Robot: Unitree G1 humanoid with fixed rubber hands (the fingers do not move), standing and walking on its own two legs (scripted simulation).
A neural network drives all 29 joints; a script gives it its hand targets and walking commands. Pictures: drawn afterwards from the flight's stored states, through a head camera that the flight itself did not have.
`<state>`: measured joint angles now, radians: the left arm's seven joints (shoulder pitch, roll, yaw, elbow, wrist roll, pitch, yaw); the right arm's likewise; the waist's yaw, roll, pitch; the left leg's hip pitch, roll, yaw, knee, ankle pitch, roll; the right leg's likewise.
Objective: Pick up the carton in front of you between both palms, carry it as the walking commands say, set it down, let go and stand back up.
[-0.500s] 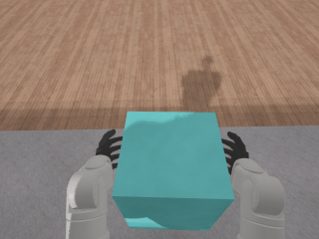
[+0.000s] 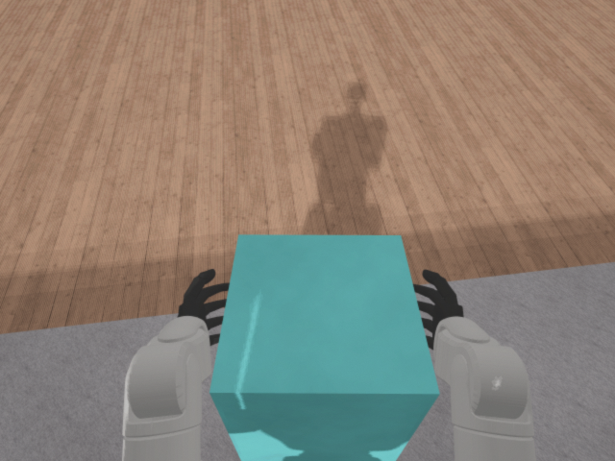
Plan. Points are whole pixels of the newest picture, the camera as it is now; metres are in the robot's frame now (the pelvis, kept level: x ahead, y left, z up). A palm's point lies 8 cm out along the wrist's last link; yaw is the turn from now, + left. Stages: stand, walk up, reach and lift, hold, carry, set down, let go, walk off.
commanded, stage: carry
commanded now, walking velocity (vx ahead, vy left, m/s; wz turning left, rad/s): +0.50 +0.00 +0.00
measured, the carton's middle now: (318, 353) +0.26 -0.01 -0.02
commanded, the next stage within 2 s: none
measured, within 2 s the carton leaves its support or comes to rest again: neither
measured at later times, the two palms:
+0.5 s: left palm (231, 141) +0.60 +0.13 +0.08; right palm (398, 131) +0.63 -0.17 +0.07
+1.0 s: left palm (229, 15) +1.01 +0.17 +0.13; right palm (357, 12) +1.00 -0.13 +0.14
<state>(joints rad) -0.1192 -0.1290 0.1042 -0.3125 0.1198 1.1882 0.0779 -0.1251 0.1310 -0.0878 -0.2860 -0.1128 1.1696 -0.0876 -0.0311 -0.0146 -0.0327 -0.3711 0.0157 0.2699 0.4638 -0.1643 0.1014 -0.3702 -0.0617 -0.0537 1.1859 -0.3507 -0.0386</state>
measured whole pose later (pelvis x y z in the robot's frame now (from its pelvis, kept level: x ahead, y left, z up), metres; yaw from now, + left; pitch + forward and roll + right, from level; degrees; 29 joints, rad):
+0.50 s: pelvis +0.35 -0.04 +0.00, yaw +5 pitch +4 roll +0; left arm -0.17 -0.14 0.10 -0.35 0.10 1.22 0.09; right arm -0.16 0.13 -0.12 -0.37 -0.12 1.23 -0.09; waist 0.02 0.02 -0.05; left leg -0.35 0.07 0.06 1.18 -0.39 0.01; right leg -0.39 -0.04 -0.26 0.50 -0.18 -0.09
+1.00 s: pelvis +0.67 +0.02 +0.00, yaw +2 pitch +4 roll +0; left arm -0.54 -0.05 0.20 -0.33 0.06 1.34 0.11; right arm -0.54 0.08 -0.18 -0.31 -0.06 1.32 -0.14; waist -0.05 -0.03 0.03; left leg -0.42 0.02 0.21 0.54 -0.23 0.10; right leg -0.44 -0.04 -0.04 1.27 -0.41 -0.05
